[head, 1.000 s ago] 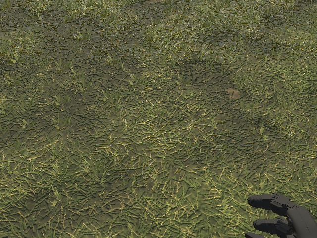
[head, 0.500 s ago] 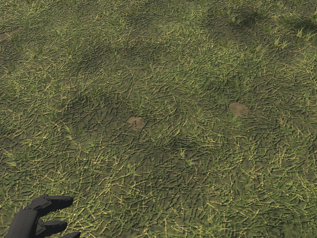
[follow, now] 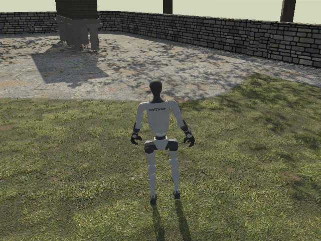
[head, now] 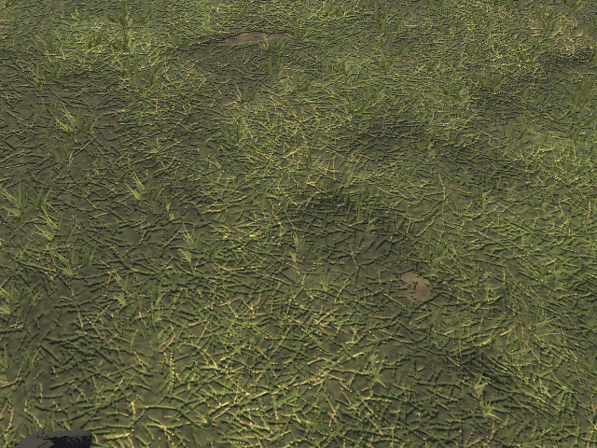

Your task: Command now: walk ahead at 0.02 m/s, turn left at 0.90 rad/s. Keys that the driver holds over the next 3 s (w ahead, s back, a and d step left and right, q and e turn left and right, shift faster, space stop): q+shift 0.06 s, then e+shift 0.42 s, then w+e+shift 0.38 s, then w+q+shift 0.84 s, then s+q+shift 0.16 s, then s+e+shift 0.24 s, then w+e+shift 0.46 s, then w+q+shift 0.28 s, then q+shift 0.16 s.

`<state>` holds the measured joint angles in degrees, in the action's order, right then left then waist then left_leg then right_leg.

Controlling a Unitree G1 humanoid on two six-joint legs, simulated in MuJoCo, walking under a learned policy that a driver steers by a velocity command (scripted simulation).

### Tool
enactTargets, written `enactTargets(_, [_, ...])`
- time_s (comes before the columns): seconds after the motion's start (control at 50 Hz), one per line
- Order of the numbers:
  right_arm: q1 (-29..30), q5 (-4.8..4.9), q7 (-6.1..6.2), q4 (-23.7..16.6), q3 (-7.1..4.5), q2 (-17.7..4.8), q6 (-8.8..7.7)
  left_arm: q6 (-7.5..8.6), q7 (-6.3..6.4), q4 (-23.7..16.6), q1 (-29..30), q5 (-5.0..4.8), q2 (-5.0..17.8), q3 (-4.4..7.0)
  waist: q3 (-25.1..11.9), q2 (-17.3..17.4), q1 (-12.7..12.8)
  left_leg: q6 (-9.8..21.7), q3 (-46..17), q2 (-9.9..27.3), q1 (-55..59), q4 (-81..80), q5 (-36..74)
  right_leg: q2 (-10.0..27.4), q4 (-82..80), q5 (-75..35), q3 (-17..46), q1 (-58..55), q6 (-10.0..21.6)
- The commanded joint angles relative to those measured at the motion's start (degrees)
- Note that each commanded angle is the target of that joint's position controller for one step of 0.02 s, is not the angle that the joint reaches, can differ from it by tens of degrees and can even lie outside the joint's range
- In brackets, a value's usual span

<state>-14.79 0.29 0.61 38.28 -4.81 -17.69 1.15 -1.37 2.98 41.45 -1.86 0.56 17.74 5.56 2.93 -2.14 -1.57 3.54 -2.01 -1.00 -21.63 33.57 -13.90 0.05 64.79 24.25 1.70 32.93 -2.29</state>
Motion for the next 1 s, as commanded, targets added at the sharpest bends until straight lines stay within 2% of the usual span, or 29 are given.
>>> enactTargets(0.02, [4.2, 0.47, 1.76, -6.7, -2.34, -8.9, -0.43, 1.58, -0.05, -3.8, 1.1, 0.16, 4.4, 1.43, -10.0, 8.8, 2.4, 7.4, -19.6, 11.7, 12.7, -13.1, 16.8, -0.9, 1.2, -6.1, 4.6, 6.3, -0.3])
enactTargets(0.06, [2.6, 0.60, 2.34, -7.0, -2.63, -9.5, -0.23, 1.96, -0.38, -3.7, 1.6, -0.19, 2.9, 0.85, -10.8, 7.7, 1.8, 7.5, -20.5, 10.6, 15.2, -12.3, 18.4, -2.3, -3.9, -7.4, 5.3, 6.6, -1.1])
enactTargets(0.12, [3.5, -0.05, 2.64, -7.6, -1.63, -7.8, 0.01, 1.47, -0.78, -1.9, -0.6, -0.54, 3.2, 0.30, -12.0, 8.9, 0.9, 7.3, -17.5, 11.5, 17.1, -11.3, 19.2, -0.2, -9.3, -9.0, 3.7, 4.1, -2.6])
enactTargets(0.2, [5.5, -2.20, 1.42, -6.3, 1.18, -2.5, -0.24, 1.03, -1.80, -0.5, -2.9, -0.78, 1.7, -0.89, -10.3, 9.8, 0.5, 8.0, -14.0, 11.0, 10.0, -12.4, 15.6, 3.8, -17.4, -8.3, 2.0, -7.7, -2.6])
enactTargets(0.24, [5.9, -2.81, 0.45, -5.0, 1.26, -3.5, -0.57, 1.20, -2.33, -0.6, -3.0, -1.14, 2.7, -0.94, -7.5, 10.3, -0.5, 8.8, -13.5, 11.5, 7.4, -13.4, 12.6, 3.5, -21.0, -7.0, 0.3, -11.8, -1.9])
enactTargets(0.3, [6.7, -2.00, 0.65, -4.2, -0.14, -8.0, -0.05, 1.55, -2.68, -2.2, -2.9, -2.16, 6.6, -0.07, -4.3, 10.1, -0.9, 10.2, -15.1, 13.9, 11.2, -11.5, 17.7, 2.0, -23.0, -2.1, -1.6, -8.5, -0.6])
enactTargets(0.38, [8.4, -0.22, 2.09, -4.1, -0.72, -7.6, 0.94, 1.96, -3.61, -1.6, -8.2, -2.39, 5.3, -0.29, -6.3, 8.2, 1.7, 8.4, -12.6, 14.9, 16.8, -5.9, 29.8, 1.2, -32.0, -8.5, -2.9, -11.0, 1.7])
enactTargets(0.4, [8.3, 0.08, 2.33, -4.1, -0.92, -7.2, 0.92, 1.95, -3.71, -1.7, -9.1, -2.13, 5.9, -0.10, -6.4, 6.7, 2.2, 5.9, -10.1, 12.8, 15.7, -3.4, 26.1, 1.7, -36.7, -16.5, -0.9, -13.5, 3.4])
enactTargets(0.42, [8.6, -0.63, 2.47, -5.2, -1.02, -6.0, 0.43, 1.98, -3.37, -2.1, -10.2, -1.62, 9.8, 0.94, -7.4, -0.8, 1.3, 1.8, -4.7, 7.1, 10.9, 4.9, 17.5, 6.8, -38.9, -32.4, 9.1, -17.7, 6.9])
enactTargets(0.44, [12.1, -2.15, 2.34, -7.6, -0.90, -4.6, -0.20, 2.03, -2.99, -2.5, -10.5, -1.92, 13.9, 2.27, -6.1, -10.5, 0.8, -3.5, 2.5, -2.4, -0.5, 12.7, 3.4, 14.2, -40.7, -45.1, 22.4, -22.5, 14.4])
enactTargets(0.46, [17.1, -2.31, 2.27, -8.8, -0.72, -3.9, -0.76, 2.12, -2.71, -2.4, -15.1, -0.73, 13.1, 2.33, -6.6, -14.0, 5.7, -5.5, 0.2, -7.1, -12.4, 23.5, -21.4, 19.4, -44.8, -48.2, 32.1, -29.7, 21.5])
enactTargets(0.48, [15.9, -1.38, 1.88, -8.6, -0.95, -3.7, -1.08, 2.62, -2.38, -2.3, -16.0, 0.11, 12.2, 2.07, -8.7, -9.2, 5.3, -5.7, -4.1, -5.3, -15.3, 31.7, -23.8, 19.0, -44.7, -45.4, 30.8, -32.6, 21.6])
enactTargets(0.5, [13.4, -0.46, 1.09, -7.4, -1.02, -3.2, -1.37, 2.86, -1.98, -2.2, -15.1, -1.29, 10.8, 2.13, -10.8, -4.3, 3.4, -5.3, -5.3, -3.3, -16.4, 32.0, -19.6, 15.0, -44.5, -29.2, 27.1, -34.2, 18.3])
enactTargets(0.52, [12.8, 0.03, 0.08, -7.1, -1.08, -3.3, -1.92, 2.77, -1.85, -2.5, -14.2, -3.02, 10.0, 2.00, -9.6, -2.6, 2.8, -4.8, -5.3, -1.2, -17.8, 26.5, -14.8, 12.9, -46.9, -8.0, 26.1, -33.6, 15.8])
enactTargets(0.54, [14.7, 0.31, -0.59, -7.2, -1.21, -3.4, -2.64, 2.54, -1.48, -3.0, -13.6, -3.70, 9.0, 1.68, -7.6, -3.9, 3.6, -4.8, -4.7, -0.4, -17.6, 20.7, -11.2, 11.9, -50.1, 6.9, 27.0, -31.9, 15.2])
enactTargets(0.6, [17.2, 1.00, -2.03, -7.6, -1.14, -2.0, -5.31, 1.93, -0.67, -4.4, -13.8, -2.56, 9.7, 1.72, -4.4, -7.5, 4.2, -6.0, -2.2, -2.7, -10.7, 9.7, -7.8, 8.9, -52.7, 9.9, 27.1, -26.0, 15.1])
enactTargets(0.66, [15.7, 1.47, -2.27, -6.7, -1.27, -1.5, -7.32, 2.25, -0.85, -6.5, -12.0, -2.91, 9.9, 1.72, -3.6, -8.4, 2.9, -6.5, -1.3, -4.2, -0.2, -0.5, -7.2, 6.3, -50.6, 7.0, 26.1, -18.3, 14.4])
enactTargets(0.7, [12.5, 2.37, -1.98, -5.9, -1.98, -2.8, -7.96, 1.90, -1.19, -8.4, -9.4, -3.16, 8.8, 1.19, -3.4, -8.5, 0.7, -6.9, -1.0, -3.8, 8.2, -6.8, -1.0, 5.2, -48.5, 6.3, 27.3, -12.7, 13.1])
enactTargets(0.72, [6.9, -2.04, -1.20, -3.3, -0.81, -3.1, -5.19, 0.75, -3.80, -7.7, -7.1, 2.23, 12.5, 2.83, -3.8, -7.2, -1.3, -6.5, 2.0, -4.9, 15.1, -10.5, -2.3, -0.2, -44.2, 7.2, 23.2, -8.6, 11.3])
enactTargets(0.74, [1.3, -2.36, -0.14, -2.4, -1.58, -5.3, -4.48, 0.85, -4.41, -9.1, -5.2, 1.87, 9.2, 2.38, -4.2, -2.9, -4.4, -5.8, 0.4, -1.6, 26.9, -10.4, -1.7, -2.6, -37.2, 9.2, 21.2, 1.8, 8.9])
enactTargets(0.76, [-6.5, -2.76, 0.85, -1.9, -2.30, -10.7, -4.55, 1.55, -4.56, -11.1, -3.6, 1.17, 3.6, 0.72, -7.0, 9.0, -8.2, -3.6, -13.1, 11.6, 35.9, -16.2, -15.6, -7.4, -21.8, 11.7, 13.8, 11.6, 6.5])
enactTargets(0.78, [-5.2, -4.34, 1.13, -2.5, -3.53, -17.6, -4.48, 1.88, -4.56, -14.7, -3.1, -0.07, -0.3, -0.94, -6.8, 17.9, -5.5, 2.2, -39.1, 27.0, 34.1, -25.2, -34.2, -8.0, -9.0, 8.2, 7.8, 22.2, 5.3])
enactTargets(0.8, [-1.1, -4.38, 0.71, -3.0, -3.06, -14.3, -4.49, 1.63, -4.57, -14.5, -2.1, 0.68, 3.0, -0.87, -4.4, 11.1, -3.6, 5.2, -41.3, 28.6, 28.9, -24.6, -36.0, 0.1, -1.2, 1.3, 6.6, 23.2, 5.4])
enactTargets(0.82, [0.3, -3.48, 0.30, -3.2, -1.60, -10.0, -4.66, 1.50, -5.29, -13.5, -1.6, 1.56, 5.4, -0.21, -2.7, 6.7, -2.5, 4.4, -32.9, 25.1, 25.7, -22.8, -31.4, 1.2, 1.2, -2.9, 5.6, 22.3, 5.3])
enactTargets(0.84, [0.5, -2.97, 0.10, -3.0, -0.76, -8.1, -4.84, 1.39, -6.35, -12.4, -3.3, 1.86, 5.9, 0.03, -2.5, 6.7, -1.5, 2.7, -24.4, 21.0, 23.5, -22.9, -26.0, 2.0, 1.9, -5.5, 5.0, 20.0, 4.6])
enactTargets(0.88, [-2.8, -2.68, 0.22, -0.9, 0.15, -6.8, -5.66, 1.07, -8.23, -11.7, -3.9, 2.32, 5.5, -0.25, -1.7, 9.1, -1.7, 1.9, -15.3, 16.1, 19.9, -24.8, -18.8, 2.0, 4.4, -9.7, 4.2, 16.9, 3.7])
enactTargets(0.92, [-6.8, -2.89, -0.67, 1.6, 0.32, -6.4, -6.87, 1.41, -8.27, -11.7, -3.3, 2.18, 3.4, -1.33, 0.5, 8.4, -1.7, 3.1, -13.6, 15.0, 18.3, -26.3, -16.9, -0.5, 2.0, -12.7, 7.2, 17.0, 4.0])
enactTargets(0.96, [-8.8, -2.35, -0.98, 3.2, 0.22, -7.0, -7.44, 1.71, -8.28, -12.6, 0.4, 2.26, 4.3, -1.49, 2.9, 7.4, -1.8, 5.0, -11.5, 15.4, 19.5, -27.6, -13.0, -1.6, -4.0, -13.8, 7.6, 18.6, 3.5])
enactTargets(1.0, [-8.2, -1.58, -1.25, 4.3, 0.40, -6.7, -7.24, 2.13, -8.87, -13.6, 4.2, 2.51, 4.7, -2.23, 3.6, 8.6, -1.1, 5.1, -7.6, 13.7, 17.3, -29.3, -6.0, 1.3, -15.2, -16.0, 0.2, 12.3, 3.2])
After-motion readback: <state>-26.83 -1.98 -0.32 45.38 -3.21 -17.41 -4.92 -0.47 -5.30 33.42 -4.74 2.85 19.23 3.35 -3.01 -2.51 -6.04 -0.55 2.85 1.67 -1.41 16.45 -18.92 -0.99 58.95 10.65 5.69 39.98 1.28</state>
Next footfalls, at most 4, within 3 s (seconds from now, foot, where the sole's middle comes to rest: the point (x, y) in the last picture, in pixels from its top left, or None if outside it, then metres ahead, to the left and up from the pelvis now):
0.40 right None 0.06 -0.14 -0.77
0.76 left None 0.17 0.09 -0.77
1.14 right None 0.33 -0.30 -0.77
1.60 left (369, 304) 0.79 -0.24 -0.77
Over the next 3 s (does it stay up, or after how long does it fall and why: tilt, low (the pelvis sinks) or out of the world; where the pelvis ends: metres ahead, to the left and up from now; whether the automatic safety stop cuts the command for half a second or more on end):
stays up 1.37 -0.43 0.00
